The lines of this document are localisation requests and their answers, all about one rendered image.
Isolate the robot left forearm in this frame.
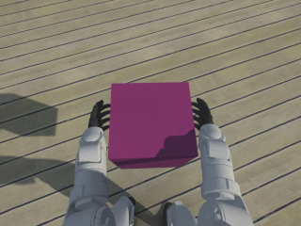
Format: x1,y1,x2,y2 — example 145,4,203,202
62,126,109,225

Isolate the robot left thigh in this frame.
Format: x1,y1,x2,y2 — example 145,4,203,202
110,201,135,226

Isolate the robot right upper arm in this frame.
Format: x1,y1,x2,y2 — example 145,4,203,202
197,200,254,226

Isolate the left robot hand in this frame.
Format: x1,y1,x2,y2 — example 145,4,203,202
87,100,111,131

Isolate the robot left upper arm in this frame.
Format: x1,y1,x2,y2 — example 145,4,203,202
62,205,117,226

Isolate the robot right forearm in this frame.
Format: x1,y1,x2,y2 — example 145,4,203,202
198,123,250,215

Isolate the right robot hand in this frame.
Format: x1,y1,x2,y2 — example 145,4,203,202
191,98,214,130

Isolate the left robot shin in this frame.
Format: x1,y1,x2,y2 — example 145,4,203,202
119,196,132,203

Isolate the carton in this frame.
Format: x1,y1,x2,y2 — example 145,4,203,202
107,82,198,170

